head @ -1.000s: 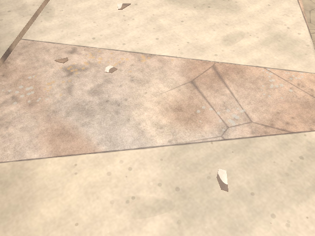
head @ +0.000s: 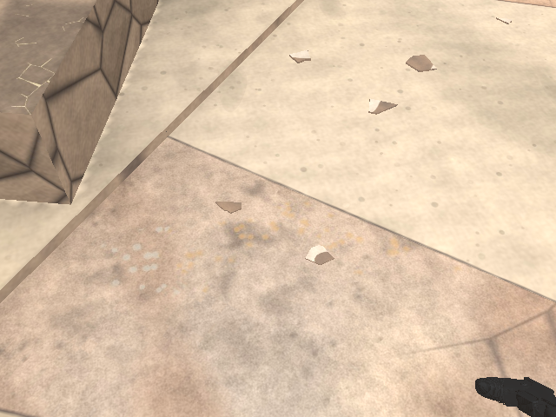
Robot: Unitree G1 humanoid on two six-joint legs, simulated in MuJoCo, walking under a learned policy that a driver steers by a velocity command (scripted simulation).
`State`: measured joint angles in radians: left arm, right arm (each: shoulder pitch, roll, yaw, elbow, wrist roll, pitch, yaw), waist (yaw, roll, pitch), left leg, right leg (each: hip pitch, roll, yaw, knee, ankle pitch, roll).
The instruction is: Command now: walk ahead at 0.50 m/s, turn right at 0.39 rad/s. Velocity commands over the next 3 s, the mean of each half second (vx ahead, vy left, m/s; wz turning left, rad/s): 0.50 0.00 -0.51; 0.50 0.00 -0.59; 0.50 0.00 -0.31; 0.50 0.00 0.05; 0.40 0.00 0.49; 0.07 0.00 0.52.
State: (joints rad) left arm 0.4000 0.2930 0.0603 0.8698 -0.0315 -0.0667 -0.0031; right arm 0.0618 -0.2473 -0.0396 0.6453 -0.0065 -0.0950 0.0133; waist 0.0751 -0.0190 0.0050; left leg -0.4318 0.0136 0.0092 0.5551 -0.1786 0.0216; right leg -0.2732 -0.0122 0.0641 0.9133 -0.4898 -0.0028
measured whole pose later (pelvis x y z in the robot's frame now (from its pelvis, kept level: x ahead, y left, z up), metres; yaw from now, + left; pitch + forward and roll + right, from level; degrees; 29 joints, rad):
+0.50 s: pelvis +0.25 -0.08 -0.01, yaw -18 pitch +2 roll +1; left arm 0.11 0.31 0.07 0.66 -0.02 -0.03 -0.05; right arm 0.28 -0.30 -0.07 0.81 0.02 -0.08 -0.01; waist -0.04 -0.01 0.06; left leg -0.22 0.08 0.05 1.09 -0.52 -0.04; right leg -0.51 0.04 -0.04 0.67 -0.20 -0.09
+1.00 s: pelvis +0.53 -0.14 +0.00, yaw -35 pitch +2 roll +1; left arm 0.36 0.31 0.07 0.72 -0.03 -0.02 0.01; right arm 0.09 -0.27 -0.05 0.69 -0.01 -0.12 0.02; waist 0.04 -0.04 0.00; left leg -0.42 -0.03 0.01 0.55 -0.17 0.02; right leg -0.30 0.07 0.16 1.07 -0.48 -0.03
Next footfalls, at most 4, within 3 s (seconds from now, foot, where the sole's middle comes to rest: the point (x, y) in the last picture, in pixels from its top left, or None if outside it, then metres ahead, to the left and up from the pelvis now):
0.42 right None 0.35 -0.19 -0.77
0.92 left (348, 333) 0.69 -0.11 -0.77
1.42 right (497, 333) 0.72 -0.50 -0.77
1.94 left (484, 217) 1.11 -0.53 -0.77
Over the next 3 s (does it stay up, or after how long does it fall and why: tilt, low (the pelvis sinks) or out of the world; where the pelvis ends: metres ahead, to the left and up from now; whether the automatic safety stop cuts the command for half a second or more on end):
stays up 1.20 -0.66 0.01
